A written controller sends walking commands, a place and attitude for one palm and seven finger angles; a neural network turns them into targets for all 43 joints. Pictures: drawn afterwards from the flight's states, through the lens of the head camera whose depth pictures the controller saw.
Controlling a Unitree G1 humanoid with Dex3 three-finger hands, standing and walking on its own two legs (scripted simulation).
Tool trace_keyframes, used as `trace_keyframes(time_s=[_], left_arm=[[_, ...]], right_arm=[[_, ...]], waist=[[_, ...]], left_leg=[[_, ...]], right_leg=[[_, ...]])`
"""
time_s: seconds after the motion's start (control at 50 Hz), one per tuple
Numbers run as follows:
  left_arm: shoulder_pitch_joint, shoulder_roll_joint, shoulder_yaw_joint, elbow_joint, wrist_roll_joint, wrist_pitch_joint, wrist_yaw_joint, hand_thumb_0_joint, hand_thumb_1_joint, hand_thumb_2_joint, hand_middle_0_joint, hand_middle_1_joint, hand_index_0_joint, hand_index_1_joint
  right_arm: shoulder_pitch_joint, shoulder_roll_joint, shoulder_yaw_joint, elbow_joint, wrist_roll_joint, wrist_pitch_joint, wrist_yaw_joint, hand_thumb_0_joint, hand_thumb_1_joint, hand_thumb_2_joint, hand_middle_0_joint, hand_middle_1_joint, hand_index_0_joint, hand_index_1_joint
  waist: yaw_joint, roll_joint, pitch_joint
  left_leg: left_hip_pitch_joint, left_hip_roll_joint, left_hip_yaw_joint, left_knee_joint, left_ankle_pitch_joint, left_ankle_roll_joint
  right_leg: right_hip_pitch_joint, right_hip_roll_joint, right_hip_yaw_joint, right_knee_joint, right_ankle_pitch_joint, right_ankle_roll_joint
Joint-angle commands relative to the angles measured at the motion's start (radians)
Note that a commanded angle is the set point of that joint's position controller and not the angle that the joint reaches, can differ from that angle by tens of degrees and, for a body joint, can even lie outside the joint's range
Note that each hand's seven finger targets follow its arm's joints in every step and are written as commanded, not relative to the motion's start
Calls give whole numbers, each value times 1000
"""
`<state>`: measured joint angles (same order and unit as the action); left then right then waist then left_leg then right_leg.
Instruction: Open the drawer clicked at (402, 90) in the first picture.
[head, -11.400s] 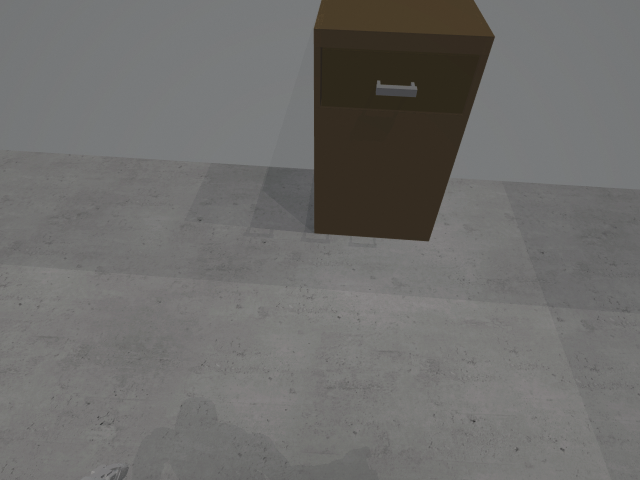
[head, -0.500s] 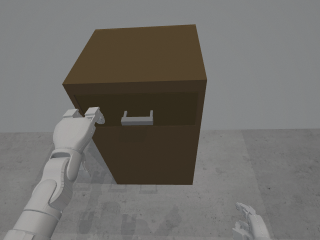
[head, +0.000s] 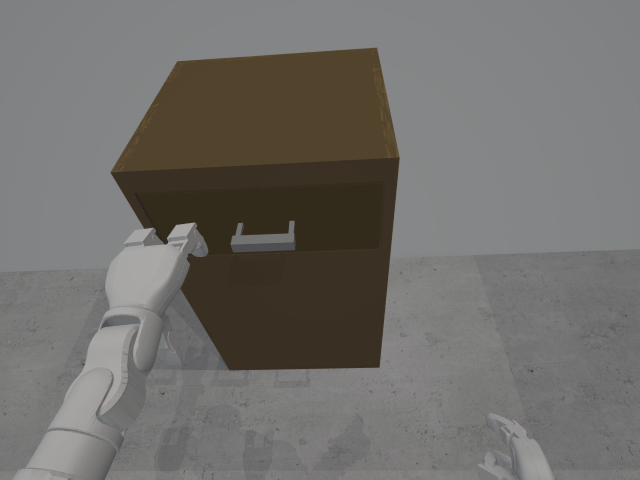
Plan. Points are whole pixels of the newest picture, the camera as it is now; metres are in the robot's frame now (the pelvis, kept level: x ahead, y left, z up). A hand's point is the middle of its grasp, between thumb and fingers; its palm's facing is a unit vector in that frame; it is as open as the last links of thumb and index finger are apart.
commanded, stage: move the hooked fingers above the handle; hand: left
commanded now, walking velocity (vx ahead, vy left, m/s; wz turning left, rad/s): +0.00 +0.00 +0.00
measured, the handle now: (264, 234) +0.55 +0.19 -0.07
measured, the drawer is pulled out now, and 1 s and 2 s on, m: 0.00 0.00 0.00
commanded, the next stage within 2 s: none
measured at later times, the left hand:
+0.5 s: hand (208, 271) +0.37 +0.21 +0.04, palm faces +0.00 -0.05 -1.00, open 13.8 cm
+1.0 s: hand (236, 250) +0.44 +0.20 +0.01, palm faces -0.01 -0.02 -1.00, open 13.8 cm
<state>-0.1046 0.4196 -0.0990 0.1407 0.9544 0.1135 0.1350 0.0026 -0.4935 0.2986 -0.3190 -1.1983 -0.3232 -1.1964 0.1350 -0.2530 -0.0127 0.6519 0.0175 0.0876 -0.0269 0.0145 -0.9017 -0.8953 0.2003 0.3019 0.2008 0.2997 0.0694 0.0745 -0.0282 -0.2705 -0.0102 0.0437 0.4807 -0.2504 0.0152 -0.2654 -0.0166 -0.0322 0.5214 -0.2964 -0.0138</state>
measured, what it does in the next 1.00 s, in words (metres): stands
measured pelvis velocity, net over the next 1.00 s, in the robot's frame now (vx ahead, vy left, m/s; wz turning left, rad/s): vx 0.01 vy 0.00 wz -0.01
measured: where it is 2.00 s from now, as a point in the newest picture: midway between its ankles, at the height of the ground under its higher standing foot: outside the picture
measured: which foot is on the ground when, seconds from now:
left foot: down 0.00-1.00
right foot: down 0.00-1.00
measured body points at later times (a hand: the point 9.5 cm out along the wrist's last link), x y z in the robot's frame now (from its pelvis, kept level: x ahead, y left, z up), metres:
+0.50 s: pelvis +0.00 +0.00 -0.01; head +0.03 -0.03 +0.44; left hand +0.37 +0.21 +0.10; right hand +0.14 -0.25 -0.14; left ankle +0.00 +0.11 -0.74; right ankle -0.02 -0.11 -0.74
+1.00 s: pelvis +0.01 +0.00 -0.02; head +0.06 -0.02 +0.43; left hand +0.43 +0.19 +0.07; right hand +0.08 -0.26 -0.15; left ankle +0.00 +0.11 -0.74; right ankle -0.02 -0.11 -0.74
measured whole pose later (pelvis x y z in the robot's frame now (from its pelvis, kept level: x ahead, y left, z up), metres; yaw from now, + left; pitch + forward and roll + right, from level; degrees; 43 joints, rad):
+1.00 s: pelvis +0.01 +0.00 -0.02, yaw -1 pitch +12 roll +0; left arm -0.60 0.35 -0.11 0.84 1.07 0.03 0.32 0.00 -0.49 0.30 -0.32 -1.20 -0.32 -1.20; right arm 0.28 -0.25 -0.07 0.70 0.01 0.09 -0.01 0.01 -0.90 -0.90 0.20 0.30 0.20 0.30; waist -0.04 0.05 -0.11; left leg -0.54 0.01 0.05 0.65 -0.33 0.02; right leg -0.53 -0.01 -0.02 0.67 -0.36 -0.02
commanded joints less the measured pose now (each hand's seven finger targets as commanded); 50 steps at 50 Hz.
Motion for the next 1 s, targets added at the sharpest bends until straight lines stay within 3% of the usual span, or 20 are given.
trace_keyframes(time_s=[0.0, 0.06, 0.08, 0.14, 0.24, 0.3, 0.38, 0.42, 0.44, 0.46, 0.48, 0.58, 0.64, 0.7, 0.74, 0.82, 0.86, 0.88, 0.96, 0.98], left_arm=[[-341, 207, 110, -137, 16, -20, 28, 0, -500, 300, -300, -1200, -300, -1200], [-373, 195, 105, -107, 22, -45, 36, 0, -500, 300, -300, -1200, -300, -1200], [-388, 216, 125, -100, 28, -54, 40, 0, -500, 300, -300, -1200, -300, -1200], [-445, 159, 70, -62, 34, -67, 57, 0, -500, 300, -300, -1200, -300, -1200], [-522, 194, 97, 53, 48, -62, 84, 0, -500, 300, -300, -1200, -300, -1200], [-526, 193, 97, 71, 55, -60, 96, 0, -500, 300, -300, -1200, -300, -1200], [-538, 157, 77, 125, 55, -52, 103, 0, -500, 300, -300, -1200, -300, -1200], [-591, 156, 65, 150, 58, -50, 110, 0, -500, 300, -300, -1200, -300, -1200], [-584, 179, 88, 165, 62, -53, 114, 0, -500, 300, -300, -1200, -300, -1200], [-601, 162, 68, 176, 64, -53, 116, 0, -500, 300, -300, -1200, -300, -1200], [-617, 192, 100, 191, 68, -55, 121, 0, -500, 300, -300, -1200, -300, -1200], [-682, 191, 101, 257, 77, -73, 152, 0, -500, 300, -300, -1200, -300, -1200], [-726, 172, 81, 336, 81, -70, 167, 0, -500, 300, -300, -1200, -300, -1200], [-807, 177, 73, 342, 95, -82, 182, 0, -500, 300, -300, -1200, -300, -1200], [-802, 137, 51, 377, 94, -84, 189, 0, -500, 300, -300, -1200, -300, -1200], [-807, 154, 75, 474, 98, -80, 203, 0, -500, 300, -300, -1200, -300, -1200], [-874, 135, 50, 493, 105, -77, 215, 0, -500, 300, -300, -1200, -300, -1200], [-882, 172, 87, 499, 112, -80, 222, 0, -500, 300, -300, -1200, -300, -1200], [-933, 128, 58, 524, 123, -79, 254, 0, -500, 300, -300, -1200, -300, -1200], [-923, 151, 86, 559, 123, -74, 259, 0, -500, 300, -300, -1200, -300, -1200]], right_arm=[[-109, -101, -27, -139, -2, -47, -20, 0, -900, -900, 200, 300, 200, 300], [-97, -95, -32, -135, -4, -51, -23, 0, -900, -900, 200, 300, 200, 300], [-93, -99, -36, -132, -5, -53, -24, 0, -900, -900, 200, 300, 200, 300], [-80, -91, -37, -125, -4, -55, -22, 0, -900, -900, 200, 300, 200, 300], [-46, -99, -45, -109, -1, -54, -25, 0, -900, -900, 200, 300, 200, 300], [-34, -100, -52, -112, -4, -51, -24, 0, -900, -900, 200, 300, 200, 300], [-11, -107, -61, -110, 0, -44, -17, 0, -900, -900, 200, 300, 200, 300], [8, -111, -62, -103, 1, -44, -18, 0, -900, -900, 200, 300, 200, 300], [14, -111, -66, -101, 1, -42, -19, 0, -900, -900, 200, 300, 200, 300], [19, -111, -65, -100, 1, -41, -20, 0, -900, -900, 200, 300, 200, 300], [27, -116, -69, -98, 1, -41, -20, 0, -900, -900, 200, 300, 200, 300], [66, -117, -79, -83, 1, -41, -20, 0, -900, -900, 200, 300, 200, 300], [90, -118, -80, -72, 4, -42, -18, 0, -900, -900, 200, 300, 200, 300], [115, -122, -89, -66, 0, -40, -14, 0, -900, -900, 200, 300, 200, 300], [132, -119, -95, -60, -2, -39, -9, 0, -900, -900, 200, 300, 200, 300], [155, -126, -96, -50, -3, -32, -1, 0, -900, -900, 200, 300, 200, 300], [165, -126, -95, -46, -4, -30, 3, 0, -900, -900, 200, 300, 200, 300], [171, -129, -97, -46, -7, -30, 3, 0, -900, -900, 200, 300, 200, 300], [198, -124, -105, -36, -13, -28, 13, 0, -900, -900, 200, 300, 200, 300], [203, -126, -105, -32, -14, -28, 14, 0, -900, -900, 200, 300, 200, 300]], waist=[[-6, -100, -197], [-4, -87, -228], [-6, -81, -241], [-22, -62, -237], [-24, -91, -267], [-16, -74, -329], [-29, -95, -321], [-44, -104, -310], [-36, -93, -323], [-43, -98, -326], [-42, -100, -332], [-56, -85, -358], [-73, -103, -334], [-82, -55, -396], [-90, -61, -413], [-94, -99, -388], [-110, -102, -378], [-100, -95, -400], [-115, -56, -453], [-116, -87, -452]], left_leg=[[61, -30, -9, -33, 211, 22], [67, -34, -7, -18, 219, 23], [70, -32, -7, -13, 226, 23], [65, -33, -9, 3, 228, 21], [32, -33, -8, 20, 219, 22], [31, -34, -5, 38, 266, 24], [9, -31, -6, 49, 283, 23], [-1, -27, -5, 53, 265, 25], [-5, -29, -4, 56, 263, 25], [-8, -31, -3, 61, 262, 27], [-15, -30, -5, 62, 261, 26], [-29, -29, -5, 81, 270, 27], [-54, -29, -2, 89, 244, 30], [-32, -25, -5, 105, 275, 28], [-20, -23, -5, 120, 314, 28], [-65, -22, -4, 127, 299, 28], [-76, -21, -5, 127, 277, 30], [-82, -21, -8, 130, 289, 29], [-59, -17, -6, 157, 338, 27], [-75, -17, -9, 160, 340, 29]], right_leg=[[60, 26, 25, -70, 228, -15], [54, 26, 27, -58, 244, -15], [55, 29, 30, -59, 249, -16], [13, 29, 21, -41, 248, -19], [12, 29, 24, -24, 252, -18], [39, 28, 30, -3, 313, -19], [18, 34, 22, 12, 333, -20], [-3, 32, 20, 16, 318, -18], [-1, 34, 22, 20, 313, -20], [-3, 32, 23, 21, 320, -19], [0, 36, 24, 22, 315, -20], [-21, 39, 22, 42, 320, -22], [-51, 37, 21, 42, 306, -19], [-67, 41, 21, 61, 319, -23], [-78, 45, 17, 71, 350, -24], [-92, 48, 13, 77, 348, -22], [-115, 48, 11, 75, 328, -21], [-102, 50, 12, 83, 327, -25], [-131, 53, 10, 104, 363, -24], [-122, 56, 8, 104, 366, -24]])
